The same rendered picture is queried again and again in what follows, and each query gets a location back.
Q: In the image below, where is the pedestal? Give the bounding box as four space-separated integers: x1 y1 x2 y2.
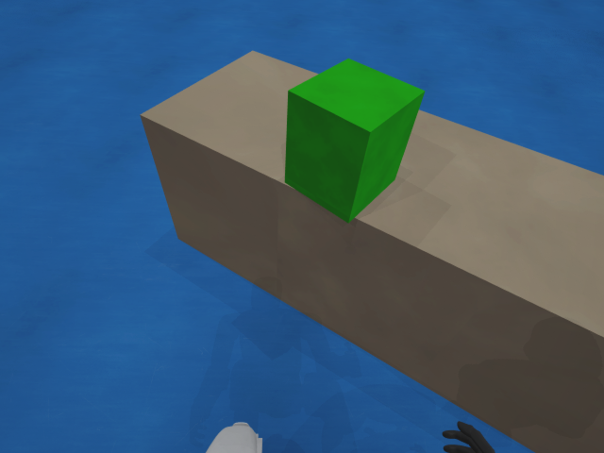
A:
140 51 604 453

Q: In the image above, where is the carton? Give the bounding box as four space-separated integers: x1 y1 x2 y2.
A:
285 59 425 223

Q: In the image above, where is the robot left thigh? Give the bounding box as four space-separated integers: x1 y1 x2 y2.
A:
206 426 262 453

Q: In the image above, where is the robot right hand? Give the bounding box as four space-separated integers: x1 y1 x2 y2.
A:
443 421 495 453

